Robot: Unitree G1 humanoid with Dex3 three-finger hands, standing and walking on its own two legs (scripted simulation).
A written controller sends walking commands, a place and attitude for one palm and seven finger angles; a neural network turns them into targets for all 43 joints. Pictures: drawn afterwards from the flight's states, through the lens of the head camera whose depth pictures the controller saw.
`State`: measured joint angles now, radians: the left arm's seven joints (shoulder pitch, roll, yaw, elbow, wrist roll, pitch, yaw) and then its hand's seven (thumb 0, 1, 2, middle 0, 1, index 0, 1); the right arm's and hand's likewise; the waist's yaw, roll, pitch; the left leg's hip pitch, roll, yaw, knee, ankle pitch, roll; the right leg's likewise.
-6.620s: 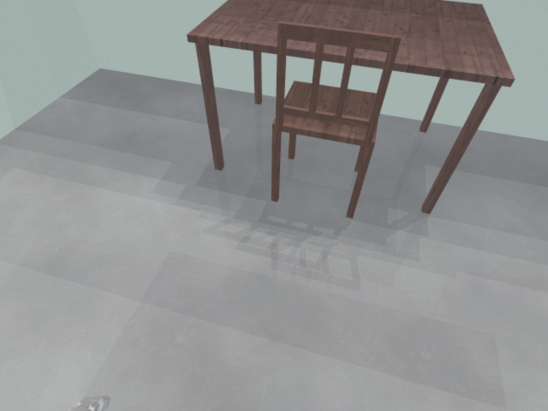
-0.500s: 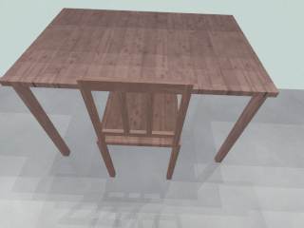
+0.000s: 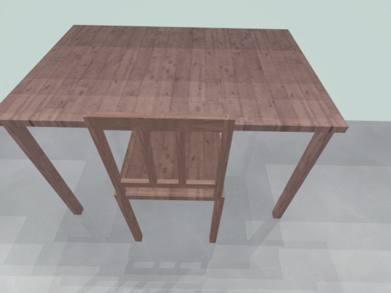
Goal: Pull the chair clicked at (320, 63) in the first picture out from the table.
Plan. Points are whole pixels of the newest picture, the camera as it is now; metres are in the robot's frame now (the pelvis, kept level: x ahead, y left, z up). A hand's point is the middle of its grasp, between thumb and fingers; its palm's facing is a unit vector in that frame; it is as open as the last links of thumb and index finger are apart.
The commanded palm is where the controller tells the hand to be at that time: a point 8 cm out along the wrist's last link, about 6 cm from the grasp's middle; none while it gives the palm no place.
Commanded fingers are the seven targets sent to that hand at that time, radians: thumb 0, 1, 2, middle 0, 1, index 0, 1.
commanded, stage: shuffle to correct the standing spot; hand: left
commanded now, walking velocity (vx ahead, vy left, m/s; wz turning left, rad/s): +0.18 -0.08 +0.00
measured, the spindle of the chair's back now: (148, 158) +0.51 +0.18 -0.10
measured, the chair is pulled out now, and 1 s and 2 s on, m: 0.00 0.00 0.00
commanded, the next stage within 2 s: come to a stop and stand still in 0.10 s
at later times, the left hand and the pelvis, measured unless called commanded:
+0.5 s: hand out of the picture +0.10 +0.15 -0.18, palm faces +0.07 -0.97 -0.25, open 7.3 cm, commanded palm none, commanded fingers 0.00 0.90 0.90 -0.20 -0.30 -0.20 -0.30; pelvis +0.07 -0.03 -0.01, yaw +2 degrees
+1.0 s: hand out of the picture +0.02 +0.18 -0.17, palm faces +0.03 -0.97 -0.22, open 7.3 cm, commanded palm none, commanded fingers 0.00 0.90 0.90 -0.20 -0.30 -0.20 -0.30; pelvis +0.02 +0.00 +0.00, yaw +0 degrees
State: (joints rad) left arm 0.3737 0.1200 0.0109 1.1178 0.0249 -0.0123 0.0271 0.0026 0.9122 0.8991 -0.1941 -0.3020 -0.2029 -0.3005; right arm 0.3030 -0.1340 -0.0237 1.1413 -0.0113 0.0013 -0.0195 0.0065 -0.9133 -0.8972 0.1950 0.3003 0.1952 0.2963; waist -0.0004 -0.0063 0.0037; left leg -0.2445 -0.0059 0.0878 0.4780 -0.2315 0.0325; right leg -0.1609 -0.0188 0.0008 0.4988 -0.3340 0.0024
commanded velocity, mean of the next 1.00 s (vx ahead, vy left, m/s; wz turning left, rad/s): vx -0.02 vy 0.01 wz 0.00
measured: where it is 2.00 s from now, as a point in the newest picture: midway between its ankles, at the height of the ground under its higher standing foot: outside the picture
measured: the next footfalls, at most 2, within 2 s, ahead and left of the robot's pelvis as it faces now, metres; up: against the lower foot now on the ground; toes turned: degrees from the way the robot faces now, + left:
right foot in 0.38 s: +0.10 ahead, -0.14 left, +0.00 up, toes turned -3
left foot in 0.68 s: +0.10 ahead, +0.10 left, +0.00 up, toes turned +4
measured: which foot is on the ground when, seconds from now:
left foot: down 0.00-0.42, up 0.44-0.66, down 0.68-1.00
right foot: down 0.00-0.22, up 0.24-0.36, down 0.38-0.68, up 0.70-0.90, down 0.92-1.00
